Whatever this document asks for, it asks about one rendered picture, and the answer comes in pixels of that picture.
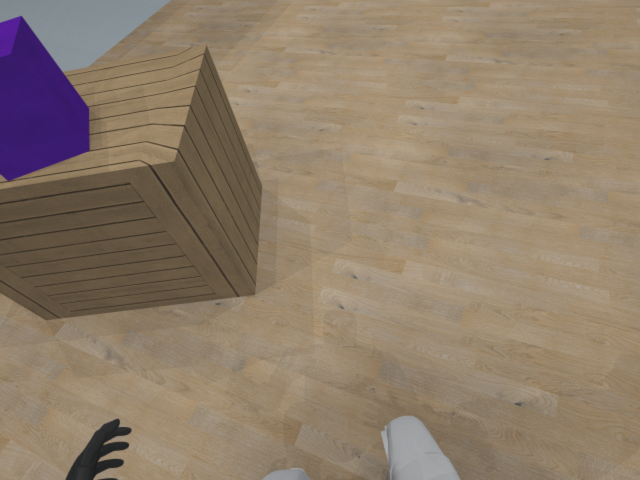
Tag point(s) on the pedestal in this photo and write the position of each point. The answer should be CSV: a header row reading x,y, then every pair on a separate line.
x,y
163,210

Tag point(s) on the carton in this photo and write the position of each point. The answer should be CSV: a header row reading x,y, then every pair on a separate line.
x,y
43,119

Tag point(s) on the robot right thigh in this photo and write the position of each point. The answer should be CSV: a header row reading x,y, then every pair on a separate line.
x,y
413,454

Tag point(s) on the robot left hand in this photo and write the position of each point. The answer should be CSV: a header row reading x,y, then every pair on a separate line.
x,y
86,466

